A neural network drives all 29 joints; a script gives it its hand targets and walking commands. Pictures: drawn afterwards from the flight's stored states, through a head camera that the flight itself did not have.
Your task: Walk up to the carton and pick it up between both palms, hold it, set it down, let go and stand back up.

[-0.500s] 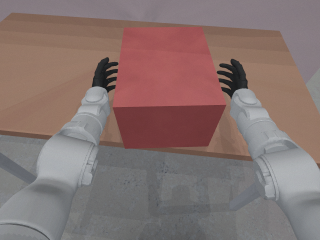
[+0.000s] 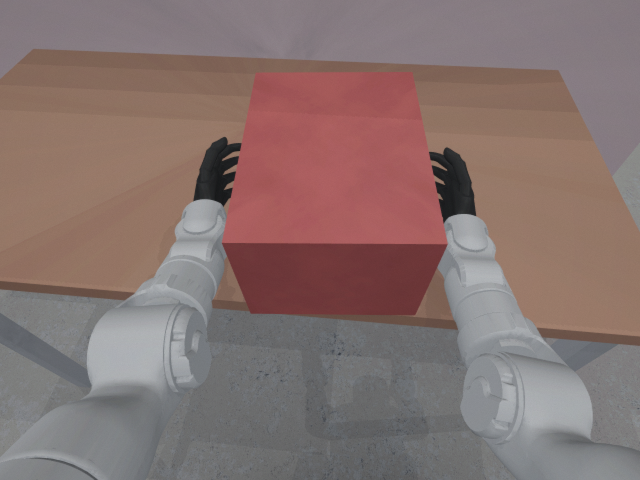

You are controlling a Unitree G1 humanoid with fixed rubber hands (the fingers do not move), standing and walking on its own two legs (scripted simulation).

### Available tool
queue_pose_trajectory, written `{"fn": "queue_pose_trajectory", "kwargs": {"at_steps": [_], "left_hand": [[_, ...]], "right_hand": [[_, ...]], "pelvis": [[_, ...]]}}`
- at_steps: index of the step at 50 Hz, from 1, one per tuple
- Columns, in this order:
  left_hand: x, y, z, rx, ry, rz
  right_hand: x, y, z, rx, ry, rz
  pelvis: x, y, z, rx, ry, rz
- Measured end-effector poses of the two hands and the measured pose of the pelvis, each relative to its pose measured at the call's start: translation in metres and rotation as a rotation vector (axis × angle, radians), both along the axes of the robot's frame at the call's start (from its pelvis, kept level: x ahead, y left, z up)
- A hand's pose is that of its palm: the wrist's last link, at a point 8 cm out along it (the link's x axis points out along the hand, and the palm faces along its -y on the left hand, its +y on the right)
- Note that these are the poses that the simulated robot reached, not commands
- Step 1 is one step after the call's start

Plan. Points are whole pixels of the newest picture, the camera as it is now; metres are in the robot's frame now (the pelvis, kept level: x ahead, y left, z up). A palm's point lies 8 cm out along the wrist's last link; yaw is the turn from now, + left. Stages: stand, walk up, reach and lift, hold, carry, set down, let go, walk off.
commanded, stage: reach and lift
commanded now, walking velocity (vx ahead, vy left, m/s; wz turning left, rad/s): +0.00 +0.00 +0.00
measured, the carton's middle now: (333, 190) +0.48 +0.01 +0.07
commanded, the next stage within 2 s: none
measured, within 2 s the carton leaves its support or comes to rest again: leaves its support in 1.32 s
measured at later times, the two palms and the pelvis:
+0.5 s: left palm (212, 205) +0.44 +0.17 +0.09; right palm (456, 217) +0.42 -0.15 +0.08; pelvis +0.02 +0.00 +0.01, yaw -1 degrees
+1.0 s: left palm (212, 205) +0.44 +0.17 +0.09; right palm (456, 217) +0.42 -0.15 +0.08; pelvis +0.02 +0.00 +0.01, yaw -1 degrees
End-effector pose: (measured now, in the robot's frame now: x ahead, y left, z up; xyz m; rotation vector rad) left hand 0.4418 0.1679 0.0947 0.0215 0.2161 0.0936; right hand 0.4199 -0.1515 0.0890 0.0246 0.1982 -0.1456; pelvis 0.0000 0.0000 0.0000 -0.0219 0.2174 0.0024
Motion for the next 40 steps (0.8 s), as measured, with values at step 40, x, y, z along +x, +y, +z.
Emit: {"fn": "queue_pose_trajectory", "kwargs": {"at_steps": [40], "left_hand": [[-0.006,0.001,-0.008,-0.029,0.010,-0.002]], "right_hand": [[-0.004,0.000,-0.006,-0.064,-0.014,0.012]], "pelvis": [[0.018,-0.002,0.006,0.005,-0.096,-0.014]]}}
